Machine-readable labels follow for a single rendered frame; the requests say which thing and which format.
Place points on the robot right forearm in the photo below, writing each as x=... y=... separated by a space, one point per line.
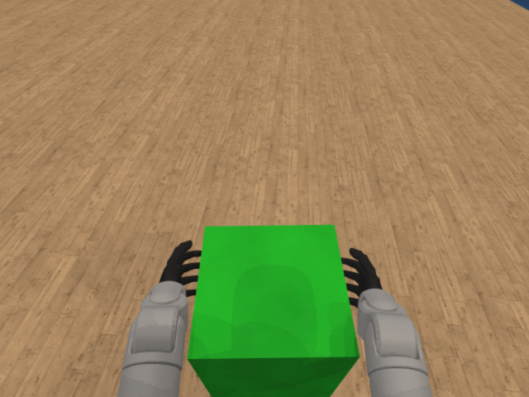
x=395 y=362

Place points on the robot left forearm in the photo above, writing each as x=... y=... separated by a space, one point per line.
x=154 y=351

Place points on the left robot hand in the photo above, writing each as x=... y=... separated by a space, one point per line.
x=175 y=268

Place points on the right robot hand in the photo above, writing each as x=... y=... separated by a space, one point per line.
x=366 y=276

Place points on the carton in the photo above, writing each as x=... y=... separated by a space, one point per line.
x=272 y=315

